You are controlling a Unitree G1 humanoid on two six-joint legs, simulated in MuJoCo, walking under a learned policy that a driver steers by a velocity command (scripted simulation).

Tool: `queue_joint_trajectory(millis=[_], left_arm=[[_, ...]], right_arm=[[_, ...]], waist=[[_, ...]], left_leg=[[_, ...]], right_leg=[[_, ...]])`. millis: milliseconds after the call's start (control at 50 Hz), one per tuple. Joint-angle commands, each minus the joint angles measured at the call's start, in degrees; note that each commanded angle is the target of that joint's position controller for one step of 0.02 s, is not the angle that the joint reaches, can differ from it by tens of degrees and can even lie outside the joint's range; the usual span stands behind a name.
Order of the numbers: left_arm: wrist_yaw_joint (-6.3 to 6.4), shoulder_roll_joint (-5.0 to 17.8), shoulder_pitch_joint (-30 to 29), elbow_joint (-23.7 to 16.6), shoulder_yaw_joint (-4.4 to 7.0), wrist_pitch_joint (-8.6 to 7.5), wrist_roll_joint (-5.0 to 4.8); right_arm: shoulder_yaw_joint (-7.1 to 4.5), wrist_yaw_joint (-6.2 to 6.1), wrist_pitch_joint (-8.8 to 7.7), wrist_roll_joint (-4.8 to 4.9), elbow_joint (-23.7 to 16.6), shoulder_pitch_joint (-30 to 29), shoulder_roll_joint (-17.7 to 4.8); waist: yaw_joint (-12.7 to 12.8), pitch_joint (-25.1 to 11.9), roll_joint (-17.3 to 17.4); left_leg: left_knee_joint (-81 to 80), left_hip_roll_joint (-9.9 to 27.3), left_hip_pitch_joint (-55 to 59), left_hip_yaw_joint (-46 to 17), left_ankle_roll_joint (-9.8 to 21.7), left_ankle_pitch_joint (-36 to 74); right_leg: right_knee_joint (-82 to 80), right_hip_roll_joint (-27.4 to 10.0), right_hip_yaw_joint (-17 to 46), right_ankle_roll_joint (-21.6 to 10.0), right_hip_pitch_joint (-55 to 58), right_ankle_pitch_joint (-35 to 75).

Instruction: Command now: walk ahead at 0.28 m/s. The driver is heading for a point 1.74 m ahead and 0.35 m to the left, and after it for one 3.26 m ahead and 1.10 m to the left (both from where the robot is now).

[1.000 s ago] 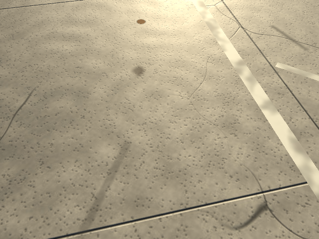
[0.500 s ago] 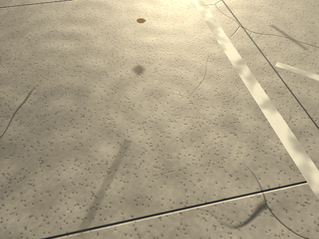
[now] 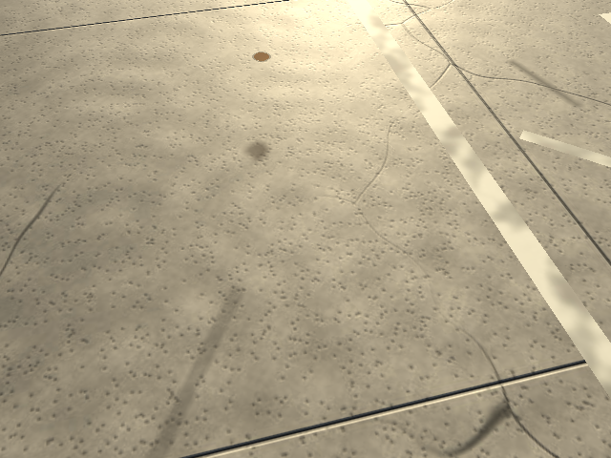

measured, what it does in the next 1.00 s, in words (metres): walks ahead: left foot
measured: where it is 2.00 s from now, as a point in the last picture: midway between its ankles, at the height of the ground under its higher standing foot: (296, 248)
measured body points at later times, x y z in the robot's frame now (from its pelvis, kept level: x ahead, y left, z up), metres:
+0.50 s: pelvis +0.21 +0.00 -0.02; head +0.26 +0.00 +0.43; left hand +0.07 +0.24 -0.14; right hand +0.46 -0.20 -0.11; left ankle +0.37 +0.10 -0.73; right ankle -0.02 -0.12 -0.73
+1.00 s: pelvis +0.50 -0.01 +0.00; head +0.53 -0.02 +0.45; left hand +0.71 +0.22 -0.10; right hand +0.45 -0.27 -0.14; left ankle +0.37 +0.11 -0.73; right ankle +0.68 -0.15 -0.71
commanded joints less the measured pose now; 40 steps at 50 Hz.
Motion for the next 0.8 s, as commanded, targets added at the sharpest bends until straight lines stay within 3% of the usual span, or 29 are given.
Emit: queue_joint_trajectory(millis=[20, 60, 80, 100, 120, 140, 160, 200, 240, 320, 360, 420, 460, 480, 500, 520, 540, 560, 580, 600, 620, 660, 700, 740, 800], left_arm=[[-1.09, 2.2, -1.2, -3.6, 0.52, -2.28, -0.42], [-1.16, 1.3, 5.4, -1.4, 0.65, -2.73, -0.72], [-0.90, 2.9, 10.4, 0.7, 1.33, -2.69, -0.32], [-0.62, 8.2, 17.9, 2.5, 2.91, -2.79, -0.15], [-1.47, 14.2, 22.3, 2.6, 4.17, -3.43, 0.07], [-1.50, 10.0, 19.0, 1.6, 2.82, -4.30, 1.09], [-1.75, 7.6, 15.4, 0.3, 2.07, -4.79, 1.02], [-2.50, 6.7, 10.2, -1.7, 1.32, -4.43, 0.45], [-2.31, 4.2, 10.9, -1.8, 0.40, -3.33, 1.00], [-1.04, 7.3, 11.1, -3.2, 0.55, -2.78, 1.43], [-0.74, 9.3, 12.8, -2.9, 1.09, -3.02, 0.97], [-0.76, 9.8, 12.9, -2.3, 1.72, -3.21, 0.07], [-0.76, 11.0, 11.3, -2.7, 2.30, -2.87, 0.27], [-0.71, 11.6, 10.3, -2.9, 2.59, -2.40, 0.50], [-0.79, 11.4, 9.1, -3.4, 2.50, -1.95, 0.76], [-1.06, 10.3, 7.8, -4.9, 1.90, -1.97, 1.39], [-2.06, 0.6, 15.4, -5.6, -0.52, -3.17, 0.95], [-2.57, 3.9, 11.9, -5.1, 0.23, -5.14, -0.64], [-2.59, 7.6, 5.7, -7.6, 1.37, -5.98, -2.14], [-2.05, 8.8, 1.6, -8.9, 1.56, -6.29, -2.06], [-1.37, 9.0, -0.1, -9.1, 2.26, -5.92, -1.24], [-0.86, 6.5, 2.8, -8.9, 2.64, -3.97, -0.59], [-0.66, 5.4, 1.8, -9.8, 2.66, -2.75, -0.52], [-0.54, 6.7, -3.5, -12.0, 2.97, -2.44, 0.20], [-1.06, 6.8, -10.8, -14.3, 2.88, -2.77, 0.68]], right_arm=[[-2.02, 0.14, -1.57, -0.14, -1.5, 3.9, -9.9], [-1.87, 0.47, -1.51, 0.76, -4.9, -5.3, -9.8], [-1.62, 0.61, -1.51, 1.02, -6.4, -8.8, -8.6], [-0.68, 1.00, -2.14, 0.84, -7.8, -10.7, -4.5], [-0.31, 1.00, -3.56, 0.74, -10.5, -12.2, -3.6], [-0.86, 1.19, -4.34, 0.98, -10.3, -12.7, -5.8], [-0.77, 1.79, -4.81, 1.24, -9.3, -9.9, -5.6], [-1.20, 2.33, -5.23, 0.26, -8.3, -8.8, -6.2], [-1.29, 2.93, -4.95, 0.03, -8.7, -10.1, -5.2], [0.39, 3.59, -4.24, -0.07, -13.2, -21.1, -1.7], [0.71, 4.00, -4.11, 0.25, -14.9, -24.9, -2.4], [0.48, 4.63, -4.19, 0.62, -17.0, -27.1, -4.8], [-0.67, 4.80, -4.52, 0.37, -17.0, -23.5, -7.4], [-1.71, 4.60, -4.52, 0.41, -15.6, -17.7, -9.3], [-3.13, 4.18, -4.26, 0.65, -12.6, -7.6, -11.6], [-4.32, 3.53, -3.80, 0.11, -10.2, 3.1, -15.0], [-4.91, 3.50, -3.59, -1.36, -8.8, 8.5, -19.1], [-3.51, 3.58, -3.49, -1.27, -8.4, 7.4, -14.4], [-2.66, 3.62, -3.85, -0.68, -9.2, 0.7, -11.6], [-1.86, 3.79, -4.34, -0.65, -10.6, -4.9, -9.2], [-1.39, 4.21, -4.85, -1.38, -10.8, -8.0, -7.5], [-0.69, 4.56, -5.24, -2.06, -9.8, -9.0, -5.5], [-0.78, 4.03, -5.38, -1.66, -8.6, -7.1, -6.7], [-1.12, 3.01, -5.36, -1.76, -8.0, -4.9, -8.8], [-1.33, 1.90, -4.81, -1.53, -7.6, -1.3, -10.0]], waist=[[-0.3, 7.1, 8.9], [5.4, 8.4, 8.1], [7.4, 8.8, 4.5], [9.1, 6.0, -8.8], [9.7, 5.8, -19.9], [7.2, 7.9, -10.9], [4.7, 8.1, -6.9], [2.4, 7.5, -3.5], [2.2, 6.7, -4.8], [3.9, 9.2, -4.4], [4.5, 9.8, -5.9], [3.3, 10.4, -6.6], [0.0, 6.0, -8.1], [-3.3, 1.7, -9.5], [-8.1, -4.1, -9.6], [-12.2, -11.2, -6.0], [-6.8, -22.4, 11.3], [-8.3, -22.5, 11.5], [-6.5, -11.6, 9.8], [-4.4, -6.5, 3.1], [-2.0, -3.4, 0.1], [1.6, -1.7, 2.6], [2.5, 1.1, 3.8], [2.0, 3.2, 3.2], [0.1, 4.0, 2.2]], left_leg=[[-22.6, 18.5, -1.5, -29.3, 11.6, -26.9], [-19.8, 13.3, -12.3, -19.3, 7.5, -21.7], [-12.1, 8.2, -18.4, -12.0, 4.4, -15.3], [7.9, 1.6, -26.3, -1.3, 0.2, -6.3], [21.3, -2.1, -36.4, 1.1, -0.3, -9.8], [31.5, 1.5, -40.5, -4.0, 0.8, -8.6], [35.6, 3.1, -42.9, -5.3, 1.8, -2.9], [34.0, 5.7, -41.8, -4.6, 2.3, 4.9], [29.2, 6.2, -36.9, -2.3, 1.3, 9.2], [10.7, 3.2, -27.1, 1.9, -0.5, 18.9], [4.7, 1.7, -22.2, 3.3, -0.4, 21.2], [-1.1, 1.4, -20.7, 2.1, 1.8, 21.1], [-2.2, -0.8, -14.1, 2.9, 3.8, 18.7], [-1.5, -2.7, -6.6, 4.1, 5.0, 17.2], [-2.1, -3.7, 6.4, 4.3, 6.6, 17.8], [-0.4, 5.5, 25.3, -6.3, 9.7, 14.9], [-8.0, 21.7, 43.6, -37.6, 19.6, -0.1], [-17.1, 22.0, 41.6, -48.0, 19.0, -3.5], [-17.9, 20.0, 32.8, -37.9, 15.8, -0.4], [-19.0, 18.0, 22.1, -29.0, 13.7, 6.8], [-20.3, 16.0, 13.1, -23.1, 12.2, 12.4], [-23.5, 12.7, 4.1, -16.3, 11.3, 14.0], [-26.4, 11.9, -0.1, -13.0, 11.9, 13.8], [-28.1, 12.0, -0.3, -11.6, 12.5, 14.4], [-28.2, 11.2, 3.1, -9.2, 11.1, 17.2]], right_leg=[[6.2, -0.1, -1.0, -2.7, -9.9, 0.1], [-7.9, 0.4, -1.9, -5.0, 4.4, 1.0], [-13.5, -0.3, 0.7, -4.8, 12.8, 4.0], [-21.2, -10.5, 16.6, -7.3, 21.2, -1.7], [-28.4, -21.8, 37.5, -13.5, 24.8, -3.7], [-27.3, -22.7, 38.8, -13.8, 23.6, -1.1], [-26.3, -20.5, 32.7, -11.8, 24.1, 3.5], [-27.0, -16.8, 21.7, -8.3, 22.4, 15.6], [-27.9, -13.0, 13.1, -6.1, 19.4, 26.0], [-30.9, -9.1, 5.3, -5.7, 10.1, 30.1], [-32.8, -10.1, 4.6, -6.2, 8.9, 29.5], [-31.1, -12.6, 3.7, -5.5, 14.8, 35.1], [-24.2, -13.7, 2.5, -4.1, 19.6, 54.3], [-17.1, -13.4, 1.4, -3.3, 20.6, 65.3], [-5.7, -11.4, -0.1, -1.8, 17.2, 69.7], [11.4, -9.1, -0.6, -0.2, 3.0, 54.7], [35.2, 2.9, 1.7, 3.2, -17.8, 8.7], [44.8, 3.4, 10.4, 1.8, -24.0, -3.4], [46.6, 0.0, 8.6, 0.7, -29.4, -0.4], [43.9, -3.4, 7.2, 0.1, -27.1, 5.2], [40.4, -5.5, 6.1, 0.0, -23.7, 8.5], [36.0, -7.9, 6.4, -0.4, -17.4, 10.9], [31.4, -8.9, 5.5, 0.1, -18.0, 11.3], [25.7, -9.6, 4.9, 1.7, -22.5, 16.3], [13.8, -9.2, 4.0, 2.8, -26.4, 26.3]])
